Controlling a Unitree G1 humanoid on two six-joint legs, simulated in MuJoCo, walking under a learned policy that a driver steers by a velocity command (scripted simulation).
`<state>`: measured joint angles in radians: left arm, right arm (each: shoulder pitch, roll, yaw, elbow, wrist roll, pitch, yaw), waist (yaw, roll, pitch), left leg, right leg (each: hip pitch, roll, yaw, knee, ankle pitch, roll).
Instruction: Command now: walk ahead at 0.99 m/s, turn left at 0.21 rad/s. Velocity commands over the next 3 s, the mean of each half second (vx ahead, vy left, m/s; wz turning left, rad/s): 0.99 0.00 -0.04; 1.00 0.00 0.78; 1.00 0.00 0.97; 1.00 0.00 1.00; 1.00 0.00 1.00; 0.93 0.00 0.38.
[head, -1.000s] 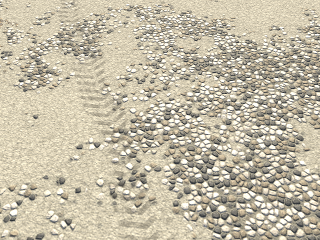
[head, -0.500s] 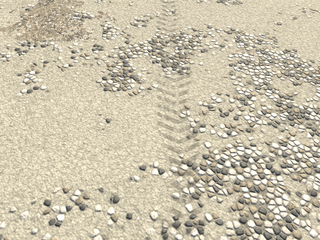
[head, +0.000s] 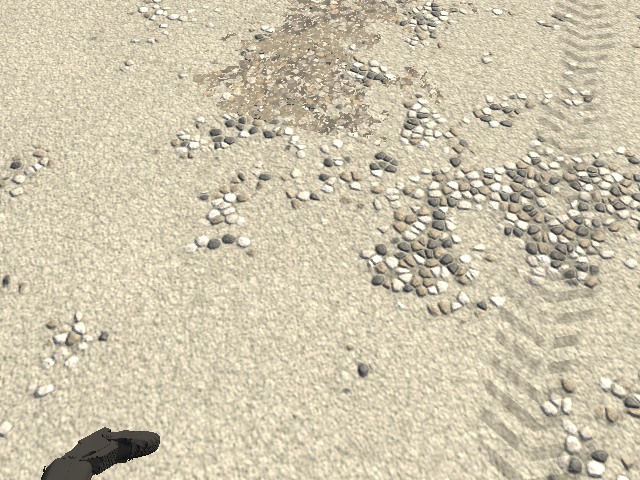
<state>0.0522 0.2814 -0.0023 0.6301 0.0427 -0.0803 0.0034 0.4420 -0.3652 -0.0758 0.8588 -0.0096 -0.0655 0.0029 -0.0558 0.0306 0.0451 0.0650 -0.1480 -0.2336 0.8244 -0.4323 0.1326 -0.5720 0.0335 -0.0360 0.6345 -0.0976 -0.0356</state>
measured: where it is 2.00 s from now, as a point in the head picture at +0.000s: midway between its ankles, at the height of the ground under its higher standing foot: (125, 84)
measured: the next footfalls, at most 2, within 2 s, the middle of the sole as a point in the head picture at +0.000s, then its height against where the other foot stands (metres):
left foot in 0.40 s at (286, 413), level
right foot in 0.80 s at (363, 248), level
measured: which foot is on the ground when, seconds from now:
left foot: up 0.00-0.38, down 0.40-0.78, up 0.80-1.00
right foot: down 0.00-0.42, up 0.44-0.78, down 0.80-1.00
